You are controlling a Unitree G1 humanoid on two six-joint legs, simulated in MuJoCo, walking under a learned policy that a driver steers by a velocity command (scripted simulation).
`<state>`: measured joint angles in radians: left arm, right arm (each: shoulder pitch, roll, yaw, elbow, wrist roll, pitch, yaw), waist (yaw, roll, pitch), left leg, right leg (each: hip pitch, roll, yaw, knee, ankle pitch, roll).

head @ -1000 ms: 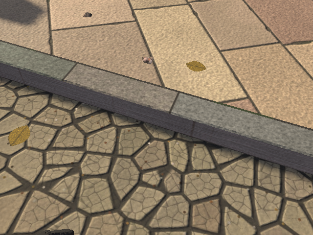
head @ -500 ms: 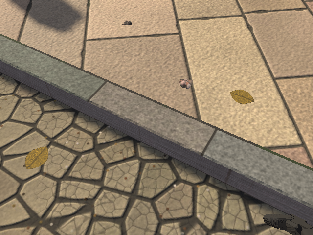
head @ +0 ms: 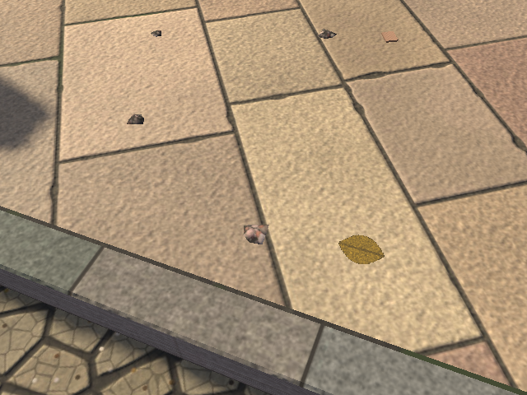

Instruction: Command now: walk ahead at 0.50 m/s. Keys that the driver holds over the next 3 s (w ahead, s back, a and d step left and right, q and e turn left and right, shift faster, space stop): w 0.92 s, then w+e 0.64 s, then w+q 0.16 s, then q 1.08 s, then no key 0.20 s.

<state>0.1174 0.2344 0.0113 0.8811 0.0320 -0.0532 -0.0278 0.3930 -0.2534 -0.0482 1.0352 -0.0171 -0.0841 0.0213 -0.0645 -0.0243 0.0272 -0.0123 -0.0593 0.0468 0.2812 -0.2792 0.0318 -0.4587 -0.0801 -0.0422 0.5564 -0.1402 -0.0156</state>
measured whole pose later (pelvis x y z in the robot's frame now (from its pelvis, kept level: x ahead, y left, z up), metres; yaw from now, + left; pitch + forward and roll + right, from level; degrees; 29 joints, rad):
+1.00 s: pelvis +0.48 -0.03 +0.01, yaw +0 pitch +4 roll -2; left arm -0.05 0.07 -0.09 0.65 0.00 -0.01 0.00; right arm 0.53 -0.14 0.02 1.09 0.00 -0.07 -0.03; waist -0.03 0.01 -0.01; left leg 0.07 0.02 0.08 0.18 -0.23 0.06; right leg -0.88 0.00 -0.20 1.23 -0.48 -0.16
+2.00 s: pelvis +1.00 -0.12 +0.14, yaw -12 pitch +3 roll +1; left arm -0.04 0.23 0.02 0.65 0.01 -0.09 0.01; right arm 0.42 -0.26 -0.07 0.78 0.03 -0.03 -0.02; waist -0.11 -0.02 0.01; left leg -0.19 -0.10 -0.15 0.45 -0.30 0.03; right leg -0.51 0.01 0.11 0.50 -0.01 0.03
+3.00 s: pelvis +1.05 -0.13 +0.14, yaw +21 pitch +2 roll +0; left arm 0.15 0.26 0.07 0.72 0.02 -0.02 0.01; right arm 0.18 -0.32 -0.08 0.59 0.00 0.04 -0.03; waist 0.00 0.05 0.01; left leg -0.47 -0.12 -0.17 0.93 -0.50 -0.03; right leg -0.28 0.02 0.04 0.50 -0.26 -0.02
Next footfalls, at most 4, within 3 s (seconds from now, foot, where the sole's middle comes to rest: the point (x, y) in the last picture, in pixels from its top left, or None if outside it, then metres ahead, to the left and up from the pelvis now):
0.04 right None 0.16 -0.11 -0.78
0.50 left None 0.36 0.07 -0.78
1.00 right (303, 311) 0.64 -0.09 -0.64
1.58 left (258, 196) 1.01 -0.01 -0.64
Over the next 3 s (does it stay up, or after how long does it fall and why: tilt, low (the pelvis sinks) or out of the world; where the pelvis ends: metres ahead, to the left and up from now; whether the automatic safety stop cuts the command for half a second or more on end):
stays up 1.05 -0.13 0.14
